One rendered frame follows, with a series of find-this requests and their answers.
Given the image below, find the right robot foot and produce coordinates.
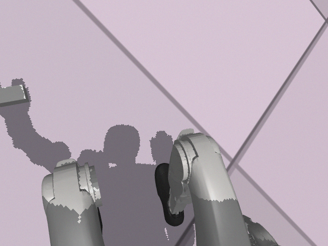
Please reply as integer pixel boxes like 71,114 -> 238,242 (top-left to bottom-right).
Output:
155,163 -> 184,227

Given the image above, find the small box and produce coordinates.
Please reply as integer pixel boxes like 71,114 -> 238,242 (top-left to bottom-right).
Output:
0,85 -> 29,107

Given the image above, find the right robot hand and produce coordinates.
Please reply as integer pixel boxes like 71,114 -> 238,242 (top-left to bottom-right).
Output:
243,215 -> 278,246

